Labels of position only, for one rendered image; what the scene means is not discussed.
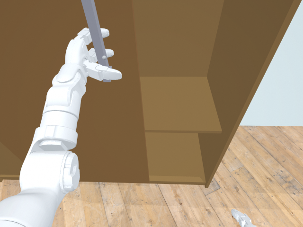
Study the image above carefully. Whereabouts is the right robot hand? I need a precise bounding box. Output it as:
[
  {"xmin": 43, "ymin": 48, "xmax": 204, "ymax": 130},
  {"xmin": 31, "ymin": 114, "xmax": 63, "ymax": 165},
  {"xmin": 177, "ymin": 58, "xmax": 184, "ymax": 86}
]
[{"xmin": 231, "ymin": 209, "xmax": 256, "ymax": 227}]

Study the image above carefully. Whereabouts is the wardrobe door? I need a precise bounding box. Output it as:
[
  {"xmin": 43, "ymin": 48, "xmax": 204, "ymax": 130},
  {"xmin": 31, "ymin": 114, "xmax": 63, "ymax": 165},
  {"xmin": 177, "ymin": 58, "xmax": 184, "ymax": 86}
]
[
  {"xmin": 0, "ymin": 0, "xmax": 150, "ymax": 183},
  {"xmin": 0, "ymin": 142, "xmax": 23, "ymax": 175}
]

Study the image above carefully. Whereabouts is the left robot upper arm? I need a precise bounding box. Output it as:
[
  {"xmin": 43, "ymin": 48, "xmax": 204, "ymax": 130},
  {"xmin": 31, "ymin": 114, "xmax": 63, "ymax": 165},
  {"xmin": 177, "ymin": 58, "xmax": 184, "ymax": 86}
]
[{"xmin": 0, "ymin": 150, "xmax": 80, "ymax": 227}]

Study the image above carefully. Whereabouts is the left robot hand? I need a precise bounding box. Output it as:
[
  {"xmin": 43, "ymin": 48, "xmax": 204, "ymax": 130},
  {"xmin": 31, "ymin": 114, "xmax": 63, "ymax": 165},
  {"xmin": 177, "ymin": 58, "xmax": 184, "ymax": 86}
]
[{"xmin": 65, "ymin": 28, "xmax": 122, "ymax": 81}]

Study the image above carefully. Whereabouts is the handle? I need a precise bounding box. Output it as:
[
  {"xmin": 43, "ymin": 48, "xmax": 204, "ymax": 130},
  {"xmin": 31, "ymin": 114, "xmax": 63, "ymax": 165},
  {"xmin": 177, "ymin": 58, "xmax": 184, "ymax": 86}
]
[{"xmin": 81, "ymin": 0, "xmax": 112, "ymax": 82}]

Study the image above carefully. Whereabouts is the robot left forearm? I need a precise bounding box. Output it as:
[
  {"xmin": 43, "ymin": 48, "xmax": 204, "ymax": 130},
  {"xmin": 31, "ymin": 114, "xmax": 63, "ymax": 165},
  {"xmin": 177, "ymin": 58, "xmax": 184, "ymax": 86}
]
[{"xmin": 19, "ymin": 63, "xmax": 87, "ymax": 189}]

